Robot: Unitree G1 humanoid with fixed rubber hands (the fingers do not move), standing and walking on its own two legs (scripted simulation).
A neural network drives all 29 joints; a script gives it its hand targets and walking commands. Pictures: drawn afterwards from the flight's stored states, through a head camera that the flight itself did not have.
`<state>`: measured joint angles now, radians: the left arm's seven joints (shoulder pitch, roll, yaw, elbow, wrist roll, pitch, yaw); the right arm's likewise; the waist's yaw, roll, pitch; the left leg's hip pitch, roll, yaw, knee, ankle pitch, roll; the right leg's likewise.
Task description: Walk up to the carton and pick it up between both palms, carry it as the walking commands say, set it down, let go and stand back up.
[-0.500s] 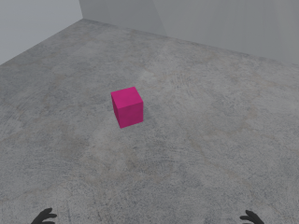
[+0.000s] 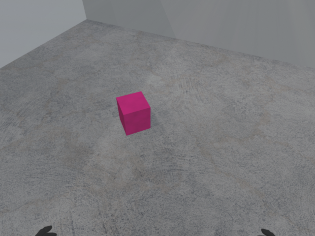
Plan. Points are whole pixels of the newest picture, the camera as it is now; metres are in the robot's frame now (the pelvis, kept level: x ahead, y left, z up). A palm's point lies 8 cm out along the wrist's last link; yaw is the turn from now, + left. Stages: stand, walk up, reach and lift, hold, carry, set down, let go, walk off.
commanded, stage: stand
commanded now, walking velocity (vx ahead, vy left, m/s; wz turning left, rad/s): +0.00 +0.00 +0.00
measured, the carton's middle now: (133, 113) +1.11 +0.19 -0.66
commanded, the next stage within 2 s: walk up in 0.52 s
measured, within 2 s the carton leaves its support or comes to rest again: neither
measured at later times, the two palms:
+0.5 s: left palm out of the picture +0.11 +0.31 -0.10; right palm out of the picture +0.11 -0.31 -0.10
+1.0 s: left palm out of the picture +0.09 +0.41 -0.10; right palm (267, 215) +0.20 -0.30 -0.08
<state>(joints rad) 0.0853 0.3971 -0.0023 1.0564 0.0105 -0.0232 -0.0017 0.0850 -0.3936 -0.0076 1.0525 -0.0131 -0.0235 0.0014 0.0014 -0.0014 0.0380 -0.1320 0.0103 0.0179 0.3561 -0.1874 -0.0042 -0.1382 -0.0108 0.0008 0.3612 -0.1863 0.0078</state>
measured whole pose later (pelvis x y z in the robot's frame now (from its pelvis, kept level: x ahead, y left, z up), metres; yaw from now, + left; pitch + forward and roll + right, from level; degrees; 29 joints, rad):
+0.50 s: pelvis +0.01 +0.00 +0.00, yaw +0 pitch -2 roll +0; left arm 0.08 0.40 0.00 1.06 0.01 -0.02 0.00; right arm 0.08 -0.40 -0.01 1.06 -0.01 -0.02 0.00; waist 0.00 0.00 0.04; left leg -0.12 0.01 0.02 0.34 -0.19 -0.01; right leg -0.12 -0.01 0.00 0.34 -0.19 0.01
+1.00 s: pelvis +0.06 +0.04 -0.02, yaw +6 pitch -2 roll +0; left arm 0.27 0.53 0.10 0.86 0.04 -0.05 -0.05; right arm 0.21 -0.50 -0.10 0.85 -0.04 -0.07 0.08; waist 0.02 -0.02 0.03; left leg -0.33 0.02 0.04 0.60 -0.24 0.02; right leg -0.18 -0.08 -0.03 0.70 -0.46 -0.05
